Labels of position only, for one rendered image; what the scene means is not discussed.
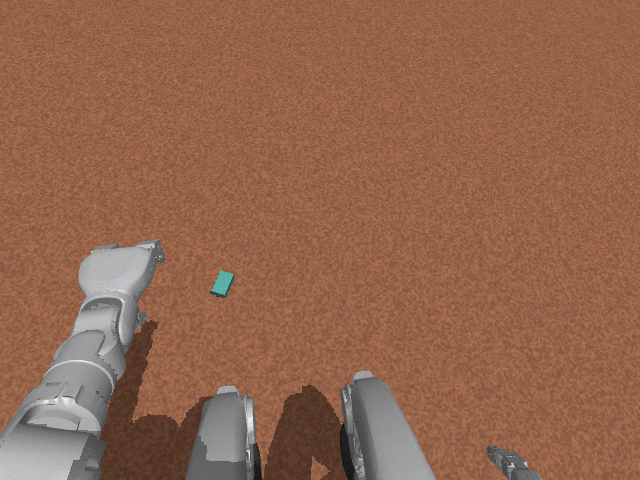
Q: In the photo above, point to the small box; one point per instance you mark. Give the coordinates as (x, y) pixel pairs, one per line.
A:
(223, 284)

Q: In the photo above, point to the right robot hand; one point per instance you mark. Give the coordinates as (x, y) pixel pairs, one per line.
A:
(513, 466)

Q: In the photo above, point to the left robot arm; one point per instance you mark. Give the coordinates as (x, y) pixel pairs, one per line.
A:
(54, 434)

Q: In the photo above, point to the left robot hand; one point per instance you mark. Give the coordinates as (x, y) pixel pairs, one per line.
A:
(128, 270)

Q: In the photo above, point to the right robot foot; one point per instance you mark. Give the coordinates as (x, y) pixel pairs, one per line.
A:
(346, 455)

